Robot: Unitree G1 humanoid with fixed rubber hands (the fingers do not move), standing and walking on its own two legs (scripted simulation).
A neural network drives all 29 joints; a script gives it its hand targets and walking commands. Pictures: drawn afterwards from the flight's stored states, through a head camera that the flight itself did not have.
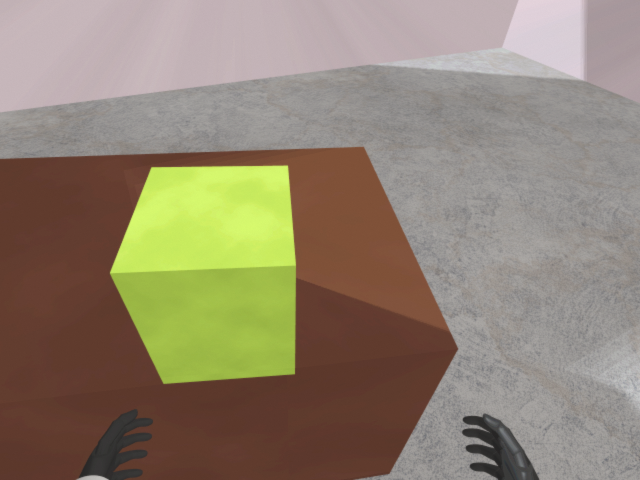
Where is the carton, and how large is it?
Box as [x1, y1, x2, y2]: [110, 166, 295, 383]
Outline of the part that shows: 287,166 151,167 110,271 110,274 163,383 294,373 295,260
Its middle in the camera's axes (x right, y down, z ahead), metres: -0.15 +0.05 +0.58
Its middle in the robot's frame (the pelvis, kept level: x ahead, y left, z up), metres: +0.42 +0.14 +0.03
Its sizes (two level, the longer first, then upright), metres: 0.210 0.200 0.250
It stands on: a pedestal, 0.68 m high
